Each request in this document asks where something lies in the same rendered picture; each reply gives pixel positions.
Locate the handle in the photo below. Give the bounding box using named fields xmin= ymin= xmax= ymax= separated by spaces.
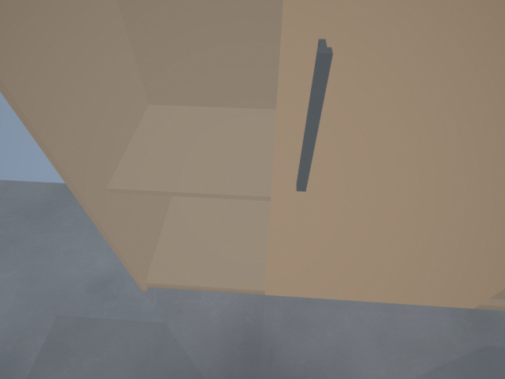
xmin=297 ymin=39 xmax=333 ymax=192

